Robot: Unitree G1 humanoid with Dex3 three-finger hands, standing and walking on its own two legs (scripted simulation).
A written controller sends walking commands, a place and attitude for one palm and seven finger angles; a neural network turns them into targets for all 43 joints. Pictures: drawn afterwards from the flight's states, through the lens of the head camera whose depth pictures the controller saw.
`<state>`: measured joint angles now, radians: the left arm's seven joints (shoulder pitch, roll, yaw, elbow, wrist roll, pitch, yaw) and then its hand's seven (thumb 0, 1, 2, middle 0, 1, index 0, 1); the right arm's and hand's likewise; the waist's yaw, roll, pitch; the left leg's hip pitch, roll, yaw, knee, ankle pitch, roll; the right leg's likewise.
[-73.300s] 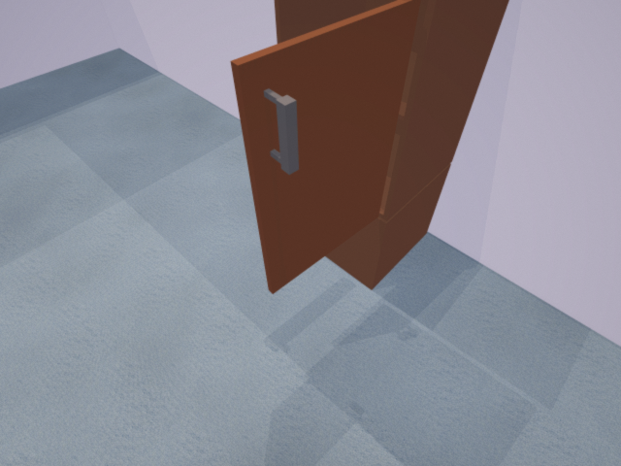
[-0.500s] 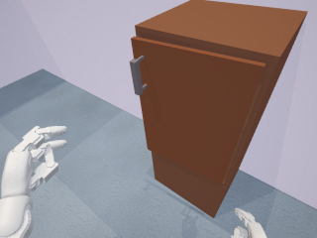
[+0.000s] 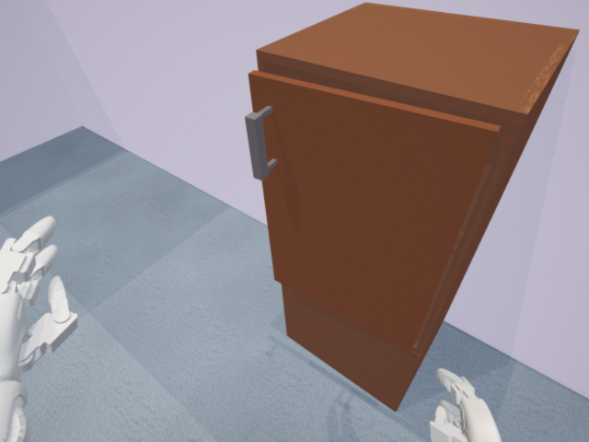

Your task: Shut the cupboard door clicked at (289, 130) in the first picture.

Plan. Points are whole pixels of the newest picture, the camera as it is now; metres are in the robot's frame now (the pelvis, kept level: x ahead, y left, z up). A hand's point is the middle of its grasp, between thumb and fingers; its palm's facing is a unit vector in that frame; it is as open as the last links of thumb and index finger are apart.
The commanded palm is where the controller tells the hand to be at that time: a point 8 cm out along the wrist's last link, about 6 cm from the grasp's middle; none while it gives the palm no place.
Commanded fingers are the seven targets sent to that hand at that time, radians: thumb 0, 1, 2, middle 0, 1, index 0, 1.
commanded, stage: step back with the hand held close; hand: left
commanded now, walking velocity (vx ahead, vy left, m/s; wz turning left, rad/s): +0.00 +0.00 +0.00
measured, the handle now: (264, 143) +0.59 +0.13 +0.13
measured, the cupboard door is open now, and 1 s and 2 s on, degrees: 4 4 4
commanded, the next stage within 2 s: stop stepping back and stand still in 1.40 s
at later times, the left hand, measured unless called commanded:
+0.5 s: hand (56, 326) +0.18 +0.27 +0.15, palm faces +0.33 -0.80 -0.50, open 7.4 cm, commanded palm +0.12 +0.31 +0.17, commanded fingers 0.00 0.90 0.90 -0.20 -0.30 -0.20 -0.30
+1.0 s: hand out of the picture +0.09 +0.31 +0.16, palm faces +0.47 -0.77 -0.43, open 7.4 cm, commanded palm +0.03 +0.35 +0.17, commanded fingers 0.00 0.90 0.90 -0.20 -0.30 -0.20 -0.30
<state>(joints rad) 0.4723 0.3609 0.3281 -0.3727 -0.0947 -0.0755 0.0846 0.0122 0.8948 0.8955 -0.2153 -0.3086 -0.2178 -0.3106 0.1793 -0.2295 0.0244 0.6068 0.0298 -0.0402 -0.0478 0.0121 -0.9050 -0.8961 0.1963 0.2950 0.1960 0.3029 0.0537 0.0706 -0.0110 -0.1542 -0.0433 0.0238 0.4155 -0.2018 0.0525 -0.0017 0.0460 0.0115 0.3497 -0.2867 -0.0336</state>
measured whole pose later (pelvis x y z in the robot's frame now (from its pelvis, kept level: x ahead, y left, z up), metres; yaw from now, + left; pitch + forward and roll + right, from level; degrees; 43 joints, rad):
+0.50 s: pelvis -0.03 +0.02 -0.01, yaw -2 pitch +0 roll -1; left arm 0.55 0.45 0.39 -0.45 -0.08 -0.11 0.11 0.01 0.89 0.89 -0.21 -0.30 -0.22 -0.31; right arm 0.19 -0.26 -0.01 0.53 0.05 0.09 -0.08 0.01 -0.91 -0.90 0.20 0.29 0.20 0.30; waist 0.00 0.05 -0.02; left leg -0.32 -0.03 0.07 0.52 -0.20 0.08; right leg -0.20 0.05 0.05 0.49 -0.29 0.00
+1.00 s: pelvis -0.11 +0.04 -0.02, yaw +1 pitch +0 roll -3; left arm 0.51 0.41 0.42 -0.51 -0.03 -0.21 0.16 0.01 0.89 0.90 -0.21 -0.30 -0.21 -0.31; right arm 0.25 -0.22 0.01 0.60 0.02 -0.02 -0.06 0.01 -0.90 -0.90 0.20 0.30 0.20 0.30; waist 0.02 0.02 0.01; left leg -0.48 -0.04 0.07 0.60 -0.23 0.07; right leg -0.34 0.04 0.03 0.58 -0.24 0.01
